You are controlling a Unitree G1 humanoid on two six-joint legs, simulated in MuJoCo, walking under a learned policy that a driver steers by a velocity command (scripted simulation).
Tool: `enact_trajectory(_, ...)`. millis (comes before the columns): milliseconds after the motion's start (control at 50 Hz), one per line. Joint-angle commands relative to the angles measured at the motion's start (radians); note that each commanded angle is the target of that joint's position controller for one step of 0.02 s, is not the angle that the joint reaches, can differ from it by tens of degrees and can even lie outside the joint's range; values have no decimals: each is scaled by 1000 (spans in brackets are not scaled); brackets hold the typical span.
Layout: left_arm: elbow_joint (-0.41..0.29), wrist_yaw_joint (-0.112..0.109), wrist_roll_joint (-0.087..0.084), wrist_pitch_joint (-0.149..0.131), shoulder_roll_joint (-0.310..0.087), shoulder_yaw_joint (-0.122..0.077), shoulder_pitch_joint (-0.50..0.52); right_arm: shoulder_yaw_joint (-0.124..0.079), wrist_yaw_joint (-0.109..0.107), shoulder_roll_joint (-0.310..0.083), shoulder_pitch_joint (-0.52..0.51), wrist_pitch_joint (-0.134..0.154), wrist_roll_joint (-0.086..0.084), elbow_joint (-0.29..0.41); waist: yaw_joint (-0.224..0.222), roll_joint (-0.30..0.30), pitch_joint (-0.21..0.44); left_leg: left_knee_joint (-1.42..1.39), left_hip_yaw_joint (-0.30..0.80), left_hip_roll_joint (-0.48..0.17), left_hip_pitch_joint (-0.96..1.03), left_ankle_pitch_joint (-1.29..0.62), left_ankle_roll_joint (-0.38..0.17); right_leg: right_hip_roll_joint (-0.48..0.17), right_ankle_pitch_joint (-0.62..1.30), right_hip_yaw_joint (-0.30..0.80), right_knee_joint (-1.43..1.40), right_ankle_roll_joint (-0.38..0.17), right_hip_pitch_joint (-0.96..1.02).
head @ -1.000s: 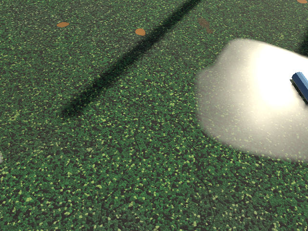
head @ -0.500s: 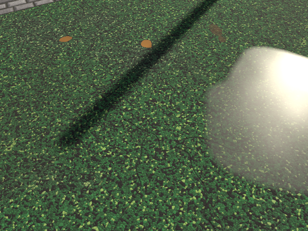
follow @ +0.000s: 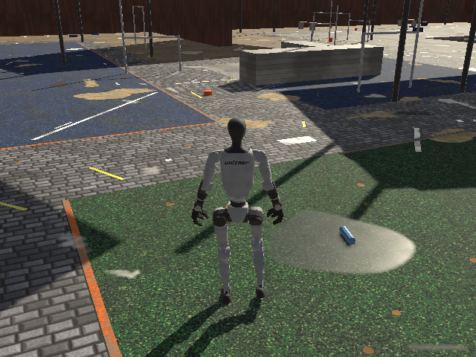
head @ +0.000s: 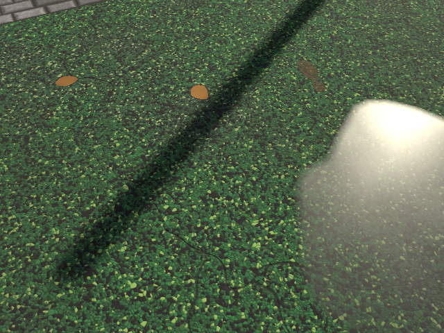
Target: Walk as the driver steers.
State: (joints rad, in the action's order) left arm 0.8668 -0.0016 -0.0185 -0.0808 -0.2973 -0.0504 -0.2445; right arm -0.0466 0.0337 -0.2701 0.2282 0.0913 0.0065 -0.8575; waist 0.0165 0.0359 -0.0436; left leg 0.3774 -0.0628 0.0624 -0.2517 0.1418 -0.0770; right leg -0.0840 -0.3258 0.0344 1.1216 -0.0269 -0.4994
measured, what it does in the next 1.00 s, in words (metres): walks ahead, turning left: right foot, then left foot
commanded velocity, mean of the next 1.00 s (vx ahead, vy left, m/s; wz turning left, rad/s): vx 0.50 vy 0.00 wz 0.22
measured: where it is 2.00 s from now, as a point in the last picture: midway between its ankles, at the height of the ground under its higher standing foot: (168, 181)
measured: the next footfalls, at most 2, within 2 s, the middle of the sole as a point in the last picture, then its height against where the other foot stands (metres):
right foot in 0.34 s outside the picture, level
left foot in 0.88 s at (192, 275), level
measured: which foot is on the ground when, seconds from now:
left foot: down 0.00-0.36, up 0.38-0.86, down 0.88-1.00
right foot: up 0.00-0.32, down 0.34-0.90, up 0.92-1.00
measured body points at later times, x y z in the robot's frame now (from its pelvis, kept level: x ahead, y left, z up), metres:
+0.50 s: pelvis +0.29 -0.07 +0.00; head +0.31 -0.08 +0.45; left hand +0.40 +0.20 -0.11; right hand +0.36 -0.35 -0.14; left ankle +0.23 +0.08 -0.65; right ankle +0.33 -0.16 -0.74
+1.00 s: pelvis +0.57 +0.01 -0.01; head +0.60 +0.03 +0.43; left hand +0.58 +0.30 -0.14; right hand +0.78 -0.22 -0.11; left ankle +0.61 +0.09 -0.74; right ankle +0.47 -0.17 -0.64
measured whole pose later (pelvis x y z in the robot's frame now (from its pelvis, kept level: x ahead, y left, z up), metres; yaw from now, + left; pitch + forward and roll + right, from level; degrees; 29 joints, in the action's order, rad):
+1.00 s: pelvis +0.57 +0.01 -0.01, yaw +16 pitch +1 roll +0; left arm 0.85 0.00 -0.02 -0.10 -0.29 -0.05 -0.23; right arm -0.08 0.04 -0.29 0.18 0.05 -0.02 -0.74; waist 0.00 0.00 -0.06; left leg 0.54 -0.02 0.08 -0.40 0.17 -0.10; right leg -0.04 -0.42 0.01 1.20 0.00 -0.34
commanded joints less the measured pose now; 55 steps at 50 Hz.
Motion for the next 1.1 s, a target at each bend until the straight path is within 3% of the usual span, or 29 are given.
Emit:
enact_trajectory(20, -53, -7, 12, 12, -55, -14, -37, -29, -6, -132, -26, 26, -4, 48, -35, -93, 40, -254, 264, -288, 60, -137, -188, -74, 83, 34, -81, 26, -103)
enact_trajectory(140, -115, 8, 14, -3, -28, 1, 178, -37, -29, -172, 59, 11, -16, 9, 33, -77, -7, -276, 119, -223, 79, -158, -131, -31, 422, -22, -470, 46, -89)
enact_trajectory(220, -156, 28, 3, -12, -40, 4, 284, -41, -32, -183, 137, -9, -25, -32, 67, -83, -29, -227, 134, -277, 214, -158, -125, -5, 408, -22, -580, 27, -116)
enact_trajectory(280, -169, 42, 2, -18, -70, -4, 277, -48, -39, -197, 139, -28, -28, -44, 35, -104, -12, -148, 153, -324, 317, -269, -100, 13, 291, -21, -622, -13, -90)
enact_trajectory(300, -158, 43, 3, -20, -89, -13, 227, -51, -41, -205, 123, -33, -27, -41, 1, -117, 18, -89, 144, -319, 329, -396, -87, 36, 256, -41, -632, -30, -14)
enact_trajectory(320, -124, 40, 6, -21, -118, -32, 112, -48, -43, -200, 102, -40, -27, -37, -65, -112, 87, 48, 109, -282, 311, -540, -65, 67, 262, -72, -659, -56, 147)
enact_trajectory(340, -76, 31, 11, -19, -173, -56, -56, -32, -45, -165, 108, -41, -16, -24, -130, -83, 212, 264, 69, -228, 198, -495, -34, 25, 288, -33, -624, -96, 412)
enact_trajectory(360, -56, 23, 30, -12, -272, -80, -178, -3, -41, -76, 195, -26, -5, 8, -117, 106, 364, 644, 12, -97, -174, -150, 34, -222, 189, 358, -630, -229, 799)
enact_trajectory(380, -47, 27, 12, -6, -230, -69, -201, 6, -36, -59, 211, -3, -13, -6, -120, 237, 436, 850, 116, 1, -387, 429, 54, -316, 59, 692, -787, -310, 906)
enact_trajectory(400, -56, 27, 4, -7, -167, -46, -143, -19, -27, -156, 138, 14, -39, 10, -127, 153, 305, 935, 178, -66, -495, 412, 38, -286, -24, 601, -814, -266, 820)
enact_trajectory(420, -71, 24, 9, -7, -137, -38, -76, -20, -24, -165, 64, 24, -51, 31, -109, 97, 195, 915, 149, -119, -512, 326, 26, -247, 18, 458, -831, -231, 685)
enact_trajectory(440, -78, 25, 18, -8, -112, -31, -13, -21, -27, -154, 33, 23, -44, 34, -78, 32, 119, 852, 133, -160, -483, 245, 28, -213, 86, 354, -868, -211, 547)
enact_trajectory(460, -83, 26, 27, -16, -76, -21, 29, -28, -31, -152, 34, 11, -35, 28, -48, 38, 84, 794, 143, -193, -428, 190, 31, -181, 155, 278, -901, -192, 456)
enact_trajectory(520, -63, 27, 31, -36, -78, -26, 47, -22, -35, -94, 76, -30, -35, 13, -8, 48, 53, 738, 159, -209, -354, 116, 53, -162, 260, 141, -983, -194, 336)
enact_trajectory(560, -45, 18, 37, -42, -97, -33, 33, -23, -39, -90, 34, -40, -33, 32, -10, 27, 24, 668, 182, -203, -410, 31, 69, -159, 312, 69, -1010, -193, 336)
enact_trajectory(680, -17, -5, 29, -35, -122, -36, -3, -11, -13, -53, -129, -27, -23, 92, -67, 5, -20, 334, 98, -170, -388, -259, 70, -122, 377, -128, -1038, -139, 383)
enact_trajectory(780, 20, -12, 11, 5, -146, -49, -78, -7, 18, -51, -240, -28, -26, 173, -97, -3, -50, 228, 48, -147, -473, -144, 28, -193, 529, -173, -945, -123, 606)
enact_trajectory(820, 11, -21, 7, 24, -169, -56, -55, -19, 30, -74, -216, -31, -27, 191, -62, 26, -15, 221, -3, -102, -401, -43, -5, -203, 809, -202, -841, -101, 648)
enact_trajectory(860, -3, -33, 8, 43, -189, -63, -33, -53, 30, -131, -58, -38, -29, 169, 34, 54, 92, 221, -54, -24, -178, 30, -51, -184, 1081, -232, -592, -71, 629)
enact_trajectory(880, -13, -38, 7, 46, -182, -58, -23, -86, 17, -188, 105, -41, -32, 130, 120, 23, 175, 158, -24, -1, 77, -24, -92, -143, 1000, -252, -366, -35, 505)
enact_trajectory(900, -47, -36, 30, 31, -113, -35, -61, -117, -8, -286, 221, -53, -32, 108, 129, -147, 279, 146, 313, -202, 407, 0, -185, -62, 546, -261, -25, 14, 182)
enact_trajectory(920, -85, -16, 32, -9, -24, -2, -99, -112, -6, -317, 167, -44, -34, 141, 43, -295, 391, -21, 870, -401, 643, 119, -369, 156, -249, -75, 269, 57, -165)
enact_trajectory(940, -102, 4, -3, -48, -116, -22, 6, -87, -3, -234, 177, -37, -26, 147, 107, -180, 374, -75, 825, -386, 643, 150, -324, 92, -223, 77, 304, 29, -280)
enact_trajectory(960, -125, 12, -26, -68, -125, -23, 67, -76, -5, -190, 143, -29, -23, 148, 97, -132, 247, -75, 664, -349, 525, 95, -281, 48, -145, 61, 253, 6, -311)
enact_trajectory(980, -122, 6, -10, -75, -110, -21, 76, -70, -4, -169, 79, -24, -23, 156, 45, -33, 156, -84, 552, -300, 363, -2, -245, 4, -76, 54, 143, 3, -268)
enact_trajectory(1000, -114, -1, 15, -68, -125, -32, 76, -59, -7, -132, 25, -22, -19, 171, 12, -34, 115, -100, 475, -267, 251, -98, -226, -24, -37, 50, 57, 12, -203)
enact_trajectory(1020, -113, 0, 22, -54, -126, -37, 58, -54, -11, -125, -3, -22, -9, 189, -17, -57, 97, -124, 450, -248, 171, -154, -227, -35, -12, 53, 27, 22, -145)
enact_trajectory(1060, -120, -2, 32, -32, -102, -35, 40, -59, -20, -144, -6, -20, -14, 195, -37, -64, 85, -152, 406, -231, 85, -236, -238, -34, 16, 36, -54, 57, -108)
enact_trajectory(1100, -145, -6, 36, -21, -80, -28, 93, -68, -34, -173, 17, -20, -18, 191, -28, -66, 60, -166, 352, -205, 31, -264, -226, -19, 110, 18, -178, 89, -115)
Keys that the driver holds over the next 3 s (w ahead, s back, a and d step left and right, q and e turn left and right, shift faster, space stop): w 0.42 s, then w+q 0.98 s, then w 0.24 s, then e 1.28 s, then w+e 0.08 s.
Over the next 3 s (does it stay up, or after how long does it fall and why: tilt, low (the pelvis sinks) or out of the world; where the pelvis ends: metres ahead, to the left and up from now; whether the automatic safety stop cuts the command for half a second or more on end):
stays up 1.05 0.21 0.00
